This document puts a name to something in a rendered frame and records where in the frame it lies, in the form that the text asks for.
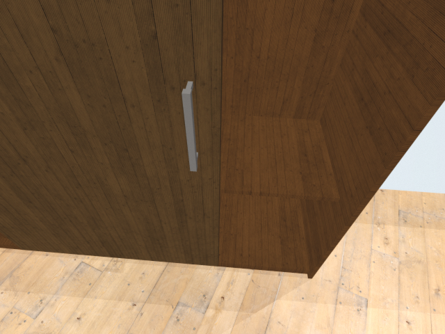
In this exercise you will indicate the handle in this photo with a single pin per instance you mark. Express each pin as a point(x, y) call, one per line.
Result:
point(187, 100)

